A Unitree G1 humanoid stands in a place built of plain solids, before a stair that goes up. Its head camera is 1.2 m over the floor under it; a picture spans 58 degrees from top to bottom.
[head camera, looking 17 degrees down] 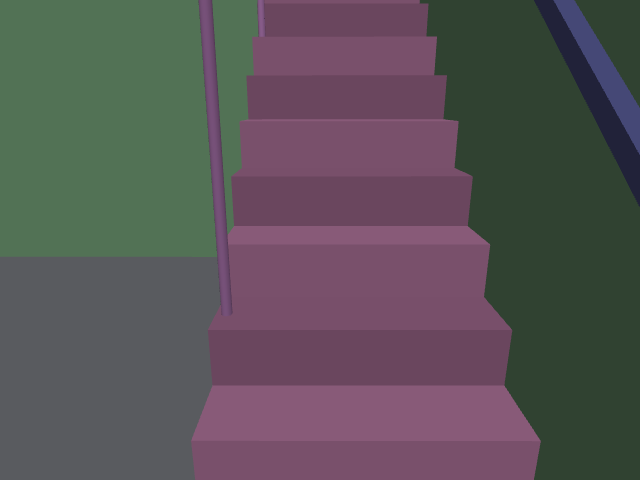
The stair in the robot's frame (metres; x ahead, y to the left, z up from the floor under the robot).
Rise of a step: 0.19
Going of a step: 0.23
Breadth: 0.89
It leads straight ahead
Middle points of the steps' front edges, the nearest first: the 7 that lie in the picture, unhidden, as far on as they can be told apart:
0.91 -0.12 0.39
1.14 -0.12 0.58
1.37 -0.12 0.77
1.60 -0.12 0.96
1.83 -0.12 1.15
2.06 -0.12 1.34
2.29 -0.12 1.53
